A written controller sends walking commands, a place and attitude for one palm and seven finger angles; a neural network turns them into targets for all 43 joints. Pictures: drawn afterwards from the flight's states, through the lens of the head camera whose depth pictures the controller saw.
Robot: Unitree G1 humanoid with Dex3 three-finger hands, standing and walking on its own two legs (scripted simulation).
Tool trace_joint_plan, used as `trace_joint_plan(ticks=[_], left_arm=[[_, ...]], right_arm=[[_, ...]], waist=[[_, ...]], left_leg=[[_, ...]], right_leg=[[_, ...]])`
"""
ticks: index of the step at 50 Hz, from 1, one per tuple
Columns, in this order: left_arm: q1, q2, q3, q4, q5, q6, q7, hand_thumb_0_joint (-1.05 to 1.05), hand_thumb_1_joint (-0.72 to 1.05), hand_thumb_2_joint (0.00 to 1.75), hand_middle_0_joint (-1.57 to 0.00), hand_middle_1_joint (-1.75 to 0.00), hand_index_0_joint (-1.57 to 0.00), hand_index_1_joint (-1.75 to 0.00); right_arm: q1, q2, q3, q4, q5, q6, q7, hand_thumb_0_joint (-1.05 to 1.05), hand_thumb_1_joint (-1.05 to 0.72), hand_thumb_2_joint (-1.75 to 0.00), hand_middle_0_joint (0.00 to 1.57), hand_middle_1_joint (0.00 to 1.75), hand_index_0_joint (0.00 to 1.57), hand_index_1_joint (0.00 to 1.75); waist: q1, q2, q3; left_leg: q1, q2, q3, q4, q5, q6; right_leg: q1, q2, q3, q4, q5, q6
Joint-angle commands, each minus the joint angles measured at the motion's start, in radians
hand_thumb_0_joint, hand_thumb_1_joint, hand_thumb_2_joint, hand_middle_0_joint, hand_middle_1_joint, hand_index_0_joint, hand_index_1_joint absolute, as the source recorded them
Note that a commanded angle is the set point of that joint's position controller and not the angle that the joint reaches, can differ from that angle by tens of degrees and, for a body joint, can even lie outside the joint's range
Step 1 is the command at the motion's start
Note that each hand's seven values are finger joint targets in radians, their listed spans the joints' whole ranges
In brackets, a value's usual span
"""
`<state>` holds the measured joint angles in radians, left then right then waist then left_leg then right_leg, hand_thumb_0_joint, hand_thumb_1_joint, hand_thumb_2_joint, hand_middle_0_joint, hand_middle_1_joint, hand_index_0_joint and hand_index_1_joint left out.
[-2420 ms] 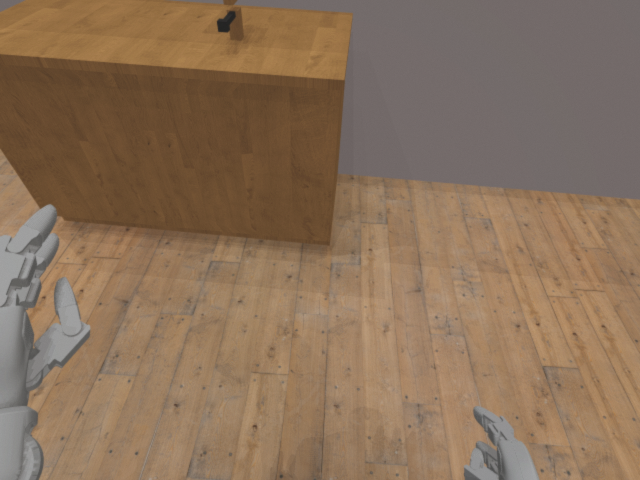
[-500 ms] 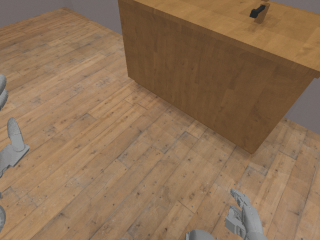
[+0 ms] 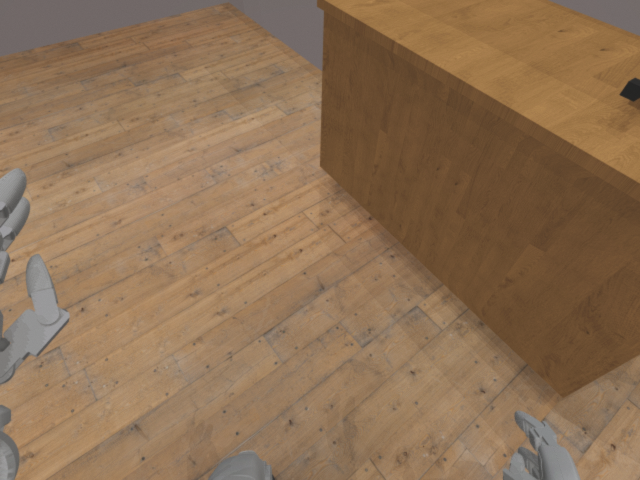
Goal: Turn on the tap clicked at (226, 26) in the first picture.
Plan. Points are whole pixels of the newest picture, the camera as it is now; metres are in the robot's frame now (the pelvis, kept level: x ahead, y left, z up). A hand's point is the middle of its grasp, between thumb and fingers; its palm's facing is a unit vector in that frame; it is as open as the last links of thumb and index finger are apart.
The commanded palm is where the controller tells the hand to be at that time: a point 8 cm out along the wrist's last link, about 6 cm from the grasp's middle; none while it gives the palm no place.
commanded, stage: walk to a spot facing it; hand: left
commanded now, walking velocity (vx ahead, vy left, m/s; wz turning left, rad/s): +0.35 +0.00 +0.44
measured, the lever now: (634, 89) +0.80 -0.54 +0.09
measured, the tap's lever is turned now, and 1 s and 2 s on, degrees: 0 0 0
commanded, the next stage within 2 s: turn to face it in 0.60 s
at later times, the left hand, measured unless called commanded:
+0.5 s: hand (80, 247) +0.28 +0.26 +0.18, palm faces +0.63 -0.66 -0.40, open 7.4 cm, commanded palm +0.22 +0.28 +0.18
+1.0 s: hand (75, 184) +0.35 +0.28 +0.19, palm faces +0.66 -0.61 -0.44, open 7.5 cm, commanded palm +0.30 +0.31 +0.18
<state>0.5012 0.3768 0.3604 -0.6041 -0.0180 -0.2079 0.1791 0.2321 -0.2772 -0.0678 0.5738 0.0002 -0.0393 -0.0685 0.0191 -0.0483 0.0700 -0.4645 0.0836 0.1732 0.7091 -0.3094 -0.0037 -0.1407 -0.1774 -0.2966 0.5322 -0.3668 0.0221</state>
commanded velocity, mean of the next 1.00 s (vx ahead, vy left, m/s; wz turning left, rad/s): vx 0.17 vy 0.00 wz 0.14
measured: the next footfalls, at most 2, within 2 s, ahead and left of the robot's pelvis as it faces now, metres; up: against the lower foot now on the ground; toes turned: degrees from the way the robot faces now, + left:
left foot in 0.06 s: +0.13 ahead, +0.13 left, +0.00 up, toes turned +10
right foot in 0.38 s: +0.21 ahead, -0.14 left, +0.00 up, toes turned -1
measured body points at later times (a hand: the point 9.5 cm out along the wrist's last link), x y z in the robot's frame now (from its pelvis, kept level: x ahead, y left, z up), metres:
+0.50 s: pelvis +0.13 -0.03 -0.01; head +0.15 -0.05 +0.44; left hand +0.24 +0.29 +0.20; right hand +0.33 -0.20 -0.13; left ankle +0.08 +0.10 -0.65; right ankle +0.17 -0.14 -0.74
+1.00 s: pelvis +0.23 -0.01 -0.01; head +0.25 -0.01 +0.44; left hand +0.31 +0.31 +0.22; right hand +0.46 -0.11 -0.10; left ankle +0.19 +0.13 -0.74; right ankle +0.32 -0.08 -0.72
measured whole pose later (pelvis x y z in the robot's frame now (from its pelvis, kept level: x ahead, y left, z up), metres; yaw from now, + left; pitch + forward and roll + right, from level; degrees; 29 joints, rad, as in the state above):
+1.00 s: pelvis +0.23 -0.01 -0.01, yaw +17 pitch -1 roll +0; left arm 0.47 0.38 0.38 -0.57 -0.03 -0.21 0.16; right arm 0.19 -0.10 0.05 0.58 0.01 -0.10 -0.03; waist 0.06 0.03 0.06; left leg -0.25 0.12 0.16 0.57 -0.29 -0.04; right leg -0.41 -0.05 -0.13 0.72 -0.31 0.05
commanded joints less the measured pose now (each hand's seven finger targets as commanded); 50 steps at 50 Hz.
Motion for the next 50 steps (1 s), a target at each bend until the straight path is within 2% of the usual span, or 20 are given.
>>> trace_joint_plan(ticks=[1,2,3,4,10,17,18,19,20,21,23,26,31,33,34,36,37,40,43,50], left_arm=[[-0.138,0.163,0.126,-0.198,-0.013,-0.059,0.039,0.00,0.90,0.90,-0.20,-0.30,-0.20,-0.30],[-0.124,0.154,0.133,-0.202,-0.017,-0.075,0.037,0.00,0.90,0.90,-0.20,-0.30,-0.20,-0.30],[-0.163,0.171,0.128,-0.201,-0.013,-0.088,0.034,0.00,0.90,0.90,-0.20,-0.30,-0.20,-0.30],[-0.161,0.224,0.150,-0.126,-0.003,-0.086,0.009,0.00,0.90,0.90,-0.20,-0.30,-0.20,-0.30],[-0.022,0.162,0.160,-0.272,-0.025,-0.089,-0.016,0.00,0.90,0.90,-0.20,-0.30,-0.20,-0.30],[-0.139,0.114,0.099,-0.045,-0.008,-0.035,-0.019,0.00,0.90,0.90,-0.20,-0.30,-0.20,-0.30],[-0.176,0.134,0.095,-0.023,0.005,-0.024,-0.018,0.00,0.90,0.90,-0.20,-0.30,-0.20,-0.30],[-0.183,0.169,0.102,0.011,0.009,-0.002,-0.011,0.00,0.90,0.90,-0.20,-0.30,-0.20,-0.30],[-0.243,0.194,0.105,-0.031,-0.007,-0.003,-0.003,0.00,0.90,0.90,-0.20,-0.30,-0.20,-0.30],[-0.244,0.189,0.100,-0.025,-0.002,-0.017,-0.007,0.00,0.90,0.90,-0.20,-0.30,-0.20,-0.30],[-0.213,0.170,0.090,-0.061,0.001,-0.037,-0.014,0.00,0.90,0.90,-0.20,-0.30,-0.20,-0.30],[-0.184,0.173,0.103,-0.121,0.001,-0.037,-0.003,0.00,0.90,0.90,-0.20,-0.30,-0.20,-0.30],[-0.060,0.180,0.157,-0.210,-0.016,-0.033,0.033,0.00,0.90,0.90,-0.20,-0.30,-0.20,-0.30],[-0.072,0.175,0.155,-0.238,-0.024,-0.033,0.041,0.00,0.90,0.90,-0.20,-0.30,-0.20,-0.30],[-0.063,0.158,0.133,-0.246,-0.028,-0.036,0.041,0.00,0.90,0.90,-0.20,-0.30,-0.20,-0.30],[-0.094,0.171,0.142,-0.294,-0.031,-0.084,0.044,0.00,0.90,0.90,-0.20,-0.30,-0.20,-0.30],[-0.081,0.206,0.157,-0.158,-0.013,-0.084,0.024,0.00,0.90,0.90,-0.20,-0.30,-0.20,-0.30],[-0.086,0.184,0.147,-0.252,-0.014,-0.082,-0.002,0.00,0.90,0.90,-0.20,-0.30,-0.20,-0.30],[-0.064,0.148,0.115,-0.266,-0.020,-0.077,-0.008,0.00,0.90,0.90,-0.20,-0.30,-0.20,-0.30],[-0.182,0.125,0.087,-0.029,-0.008,-0.020,-0.021,0.00,0.90,0.90,-0.20,-0.30,-0.20,-0.30]], right_arm=[[-0.035,-0.034,-0.010,-0.162,0.003,-0.054,-0.017,0.00,-0.90,-0.90,0.20,0.30,0.20,0.30],[-0.061,-0.060,-0.016,-0.169,0.002,-0.056,-0.014,0.00,-0.90,-0.90,0.20,0.30,0.20,0.30],[-0.066,-0.053,0.001,-0.174,0.008,-0.064,0.006,0.00,-0.90,-0.90,0.20,0.30,0.20,0.30],[-0.082,-0.055,-0.004,-0.152,0.013,-0.074,0.011,0.00,-0.90,-0.90,0.20,0.30,0.20,0.30],[-0.108,-0.020,0.009,-0.121,0.018,-0.102,0.022,0.00,-0.90,-0.90,0.20,0.30,0.20,0.30],[-0.095,-0.016,0.032,-0.083,0.010,-0.102,-0.013,0.00,-0.90,-0.90,0.20,0.30,0.20,0.30],[-0.084,0.001,0.036,-0.081,0.011,-0.096,-0.016,0.00,-0.90,-0.90,0.20,0.30,0.20,0.30],[-0.089,0.022,0.042,-0.090,0.009,-0.090,-0.015,0.00,-0.90,-0.90,0.20,0.30,0.20,0.30],[-0.144,-0.025,0.032,-0.098,-0.003,-0.106,-0.013,0.00,-0.90,-0.90,0.20,0.30,0.20,0.30],[-0.130,-0.028,0.032,-0.080,-0.009,-0.106,-0.011,0.00,-0.90,-0.90,0.20,0.30,0.20,0.30],[-0.147,-0.020,0.044,-0.063,-0.007,-0.075,-0.007,0.00,-0.90,-0.90,0.20,0.30,0.20,0.30],[-0.156,-0.014,0.039,-0.090,-0.007,-0.054,-0.012,0.00,-0.90,-0.90,0.20,0.30,0.20,0.30],[-0.128,0.007,0.016,-0.163,-0.008,-0.045,-0.006,0.00,-0.90,-0.90,0.20,0.30,0.20,0.30],[-0.082,-0.001,0.005,-0.168,-0.006,-0.041,-0.009,0.00,-0.90,-0.90,0.20,0.30,0.20,0.30],[-0.057,-0.015,-0.007,-0.171,0.002,-0.044,-0.016,0.00,-0.90,-0.90,0.20,0.30,0.20,0.30],[-0.080,-0.063,-0.012,-0.181,0.014,-0.061,-0.001,0.00,-0.90,-0.90,0.20,0.30,0.20,0.30],[-0.072,-0.061,-0.010,-0.153,0.017,-0.066,0.016,0.00,-0.90,-0.90,0.20,0.30,0.20,0.30],[-0.098,-0.051,-0.019,-0.131,0.029,-0.066,0.022,0.00,-0.90,-0.90,0.20,0.30,0.20,0.30],[-0.106,-0.036,0.011,-0.123,0.014,-0.095,0.027,0.00,-0.90,-0.90,0.20,0.30,0.20,0.30],[-0.110,-0.028,0.033,-0.119,0.008,-0.109,0.009,0.00,-0.90,-0.90,0.20,0.30,0.20,0.30]], waist=[[-0.059,0.085,-0.264],[-0.052,0.386,-0.281],[-0.041,0.415,-0.265],[-0.038,0.307,-0.227],[-0.008,0.321,-0.176],[0.002,0.173,-0.146],[0.005,-0.009,-0.150],[0.017,-0.317,-0.134],[0.025,-0.294,-0.117],[0.007,-0.225,-0.074],[0.003,-0.138,-0.053],[-0.007,-0.128,-0.090],[0.026,-0.148,-0.151],[-0.021,-0.087,-0.221],[-0.055,0.038,-0.268],[-0.031,0.465,-0.311],[-0.038,0.318,-0.268],[-0.027,0.254,-0.223],[-0.017,0.319,-0.198],[0.001,0.187,-0.140]], left_leg=[[0.415,-0.061,0.014,-0.225,0.107,0.047],[0.564,0.181,-0.394,-0.287,0.304,0.178],[0.589,0.344,-0.730,-0.340,0.559,0.293],[0.543,0.360,-0.756,-0.337,0.479,0.311],[0.162,0.178,-0.331,-0.405,0.078,0.197],[0.040,0.102,-0.229,-0.206,-0.155,0.109],[-0.067,0.030,-0.159,0.026,-0.221,0.075],[-0.279,-0.100,-0.073,0.366,-0.308,0.021],[-0.335,-0.057,-0.184,0.539,-0.257,0.004],[-0.319,-0.022,-0.212,0.613,-0.194,-0.006],[-0.274,0.019,-0.192,0.605,-0.130,-0.030],[-0.119,0.024,-0.107,0.347,-0.101,-0.028],[0.013,-0.028,0.038,-0.006,-0.081,-0.022],[0.168,-0.097,0.091,-0.155,0.018,-0.022],[0.337,-0.094,0.052,-0.240,0.106,-0.002],[0.593,0.341,-0.596,-0.305,0.808,0.240],[0.530,0.362,-0.602,-0.307,0.715,0.261],[0.448,0.288,-0.374,-0.296,0.550,0.224],[0.278,0.226,-0.157,-0.350,0.485,0.141],[0.171,0.241,-0.037,-0.192,0.141,0.038]], right_leg=[[-0.091,-0.103,0.051,0.369,0.469,-0.041],[-0.349,0.047,0.063,0.661,-0.006,0.025],[-0.504,0.126,0.182,0.826,-0.291,0.018],[-0.584,0.079,0.280,0.865,-0.255,0.016],[-0.346,0.045,0.199,0.485,-0.029,0.040],[0.016,0.132,0.111,-0.027,0.010,0.046],[0.084,0.001,0.290,-0.167,-0.106,-0.008],[0.163,-0.262,0.709,-0.294,-0.146,-0.131],[0.133,-0.366,0.825,-0.333,-0.106,-0.193],[0.076,-0.341,0.771,-0.317,-0.067,-0.199],[0.027,-0.275,0.468,-0.264,0.124,-0.158],[0.010,-0.223,0.220,-0.208,0.347,-0.115],[0.072,-0.212,0.145,-0.088,0.574,-0.119],[0.052,-0.175,0.082,0.107,0.624,-0.078],[-0.038,-0.143,0.055,0.328,0.600,-0.035],[-0.470,0.105,0.155,0.784,-0.330,0.040],[-0.524,0.070,0.265,0.823,-0.273,0.014],[-0.544,0.047,0.272,0.687,-0.150,0.023],[-0.326,0.088,0.203,0.418,0.007,0.024],[-0.081,0.156,0.147,0.029,0.143,0.032]])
